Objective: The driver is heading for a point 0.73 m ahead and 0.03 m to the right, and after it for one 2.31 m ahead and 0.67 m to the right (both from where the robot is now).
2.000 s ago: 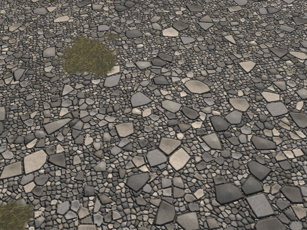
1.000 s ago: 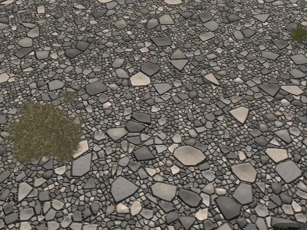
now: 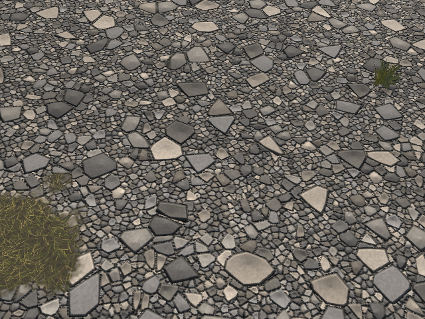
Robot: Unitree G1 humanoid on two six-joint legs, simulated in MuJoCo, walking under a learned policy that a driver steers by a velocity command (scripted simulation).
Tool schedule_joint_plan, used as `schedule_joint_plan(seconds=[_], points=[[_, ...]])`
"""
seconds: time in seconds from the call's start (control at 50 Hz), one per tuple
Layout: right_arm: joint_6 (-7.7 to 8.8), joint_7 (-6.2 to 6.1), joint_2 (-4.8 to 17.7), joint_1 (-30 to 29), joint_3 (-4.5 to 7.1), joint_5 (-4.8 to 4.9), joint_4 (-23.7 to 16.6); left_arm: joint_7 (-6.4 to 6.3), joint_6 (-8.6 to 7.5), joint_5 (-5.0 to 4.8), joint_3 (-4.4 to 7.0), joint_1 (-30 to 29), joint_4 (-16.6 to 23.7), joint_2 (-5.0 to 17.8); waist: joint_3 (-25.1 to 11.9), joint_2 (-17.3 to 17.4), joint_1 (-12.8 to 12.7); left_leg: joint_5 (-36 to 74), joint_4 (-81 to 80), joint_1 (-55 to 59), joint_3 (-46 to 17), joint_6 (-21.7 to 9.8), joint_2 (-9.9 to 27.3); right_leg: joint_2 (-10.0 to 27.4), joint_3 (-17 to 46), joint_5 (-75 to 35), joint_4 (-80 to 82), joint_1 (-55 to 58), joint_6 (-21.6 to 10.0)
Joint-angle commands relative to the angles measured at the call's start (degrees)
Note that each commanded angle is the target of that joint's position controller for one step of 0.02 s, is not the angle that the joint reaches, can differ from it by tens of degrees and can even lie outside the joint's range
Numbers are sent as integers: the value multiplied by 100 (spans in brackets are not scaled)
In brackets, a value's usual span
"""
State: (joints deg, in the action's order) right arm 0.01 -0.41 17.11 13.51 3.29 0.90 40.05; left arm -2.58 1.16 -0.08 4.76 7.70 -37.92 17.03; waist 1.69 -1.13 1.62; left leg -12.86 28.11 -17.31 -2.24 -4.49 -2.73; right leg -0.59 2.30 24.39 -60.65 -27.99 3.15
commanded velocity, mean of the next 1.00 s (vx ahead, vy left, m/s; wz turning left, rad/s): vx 0.42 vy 0.00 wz -0.03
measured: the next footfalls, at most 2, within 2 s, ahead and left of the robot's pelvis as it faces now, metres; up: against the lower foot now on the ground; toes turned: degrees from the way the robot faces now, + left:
right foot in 0.26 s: +0.13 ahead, -0.14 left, +0.00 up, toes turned +15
left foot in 0.64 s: +0.31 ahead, +0.16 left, +0.00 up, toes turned +5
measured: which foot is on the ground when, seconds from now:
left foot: down 0.00-0.26, up 0.28-0.62, down 0.64-1.00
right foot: up 0.00-0.24, down 0.26-0.66, up 0.68-1.00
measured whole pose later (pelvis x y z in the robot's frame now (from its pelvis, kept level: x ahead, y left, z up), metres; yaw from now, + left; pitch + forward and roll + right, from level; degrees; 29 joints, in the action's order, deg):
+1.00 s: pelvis +0.36 +0.04 +0.00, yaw -5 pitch +1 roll +3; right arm 5.0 0.1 16.6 19.7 4.5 0.1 47.1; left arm 1.7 -1.8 -1.2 3.4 7.5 -37.1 17.3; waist 1.9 -2.5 4.9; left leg -16.0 13.2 1.9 10.0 -0.3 -1.2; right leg 5.5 1.9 1.8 -45.7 -39.8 -0.3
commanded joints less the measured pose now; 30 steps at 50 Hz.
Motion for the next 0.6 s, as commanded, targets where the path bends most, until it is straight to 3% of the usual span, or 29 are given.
schedule_joint_plan(seconds=[0.02, 0.08, 0.16, 0.2, 0.24, 0.26, 0.28, 0.3, 0.32, 0.34, 0.36, 0.4, 0.48, 0.54, 0.6], points=[[39, -144, 889, 85, 236, -1, -394, 106, -254, -48, 102, -438, 504, 402, -408, 909, 91, -1381, -1564, 1158, -2146, -895, 1275, 77, 161, -500, 879, -797, 48], [60, -164, 1021, 140, 295, 6, -409, 181, -442, -39, 64, -515, 465, 312, -351, 920, 142, -1309, -1517, 961, -2129, -901, 1195, -31, 134, -623, 1861, -331, 60], [50, -86, 1092, 124, 331, 44, -462, 280, -619, -119, 83, -466, 426, 387, -254, 1030, 125, -1657, -1411, 427, -2421, -914, 1120, -175, 85, -635, 2677, 387, -35], [27, -56, 1036, 32, 312, 62, -495, 308, -698, -161, 113, -257, 365, 415, -240, 980, -49, -1805, -1270, 104, -2581, -816, 1034, -202, 61, -946, 3182, 994, -141], [14, -45, 815, -98, 245, 59, -561, 287, -754, -165, 176, 215, 210, 467, -284, 802, -368, -2032, -823, -494, -2481, -537, 715, -85, 18, -1337, 3793, 2061, -290], [44, -37, 531, -199, 162, 41, -628, 234, -768, -128, 244, 775, 106, 659, -467, 521, -619, -2239, -7, -1219, -2167, -251, 458, 513, 536, -1025, 3906, 2979, -487], [85, -26, -27, -102, 1, 15, -699, 187, -754, 36, 271, 1365, 23, 979, -796, -534, -664, -2198, 1876, -1971, -1058, 148, -207, 1697, 2099, 343, 4481, 3667, -947], [181, -41, 286, -181, 68, 107, -968, 284, -753, 204, 357, 1456, -100, 1336, -285, -1226, -483, -2227, 2861, -3038, -767, 193, -110, 2408, 3942, 1938, 5031, 3190, -1656], [236, -39, 613, -122, 150, 109, -828, 300, -772, 72, 257, 1194, -66, 947, 217, -936, -391, -1820, 3378, -3325, -832, 229, 191, 2313, 3830, 2261, 5136, 2902, -1807], [268, -3, 715, -111, 188, 51, -694, 287, -762, -29, 155, 1088, -82, 632, 410, -734, -349, -1359, 3510, -3371, -765, 273, 261, 1968, 3223, 1749, 5083, 2817, -1667], [313, 32, 679, -113, 188, -25, -629, 283, -737, -30, 108, 1006, -59, 578, 299, -610, -278, -1000, 3470, -3251, -558, 303, 392, 1690, 2744, 1174, 5080, 2773, -1539], [426, 91, 522, -442, 141, -97, -690, 274, -705, -12, 66, 995, -79, 592, 332, -543, -324, -293, 3083, -2980, -250, 417, 611, 1365, 2126, 16, 5212, 2467, -1493], [560, 165, 39, -1136, -50, -85, -826, 214, -601, -93, 81, 1202, -208, 719, 201, -633, -531, 435, 1326, -1718, 182, 654, 389, 892, 1178, -1522, 5143, 1821, -1425], [607, 240, 176, -1416, -15, 8, -866, 207, -536, -141, 127, 1533, -320, 924, 88, -719, -606, 617, 537, -932, 201, 737, 170, 1015, 1268, -1679, 4956, 1718, -1423], [641, 239, 454, -1143, 106, 77, -816, 185, -475, -201, 131, 1506, -347, 959, -25, -745, -278, 786, -55, -82, 25, 534, 217, 1217, 1585, -1675, 4648, 1739, -1227]])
